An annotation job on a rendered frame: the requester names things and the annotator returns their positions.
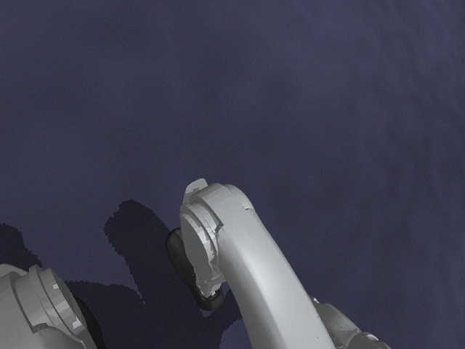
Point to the left robot foot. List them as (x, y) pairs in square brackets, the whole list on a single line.
[(92, 325)]

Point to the right robot hand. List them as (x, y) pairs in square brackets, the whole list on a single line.
[(339, 327)]

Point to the right robot foot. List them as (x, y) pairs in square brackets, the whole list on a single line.
[(178, 258)]

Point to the right robot arm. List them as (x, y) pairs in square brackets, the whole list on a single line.
[(366, 340)]

